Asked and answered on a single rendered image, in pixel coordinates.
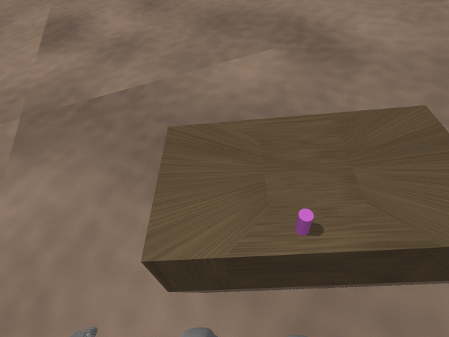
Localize can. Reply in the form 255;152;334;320
295;209;314;236

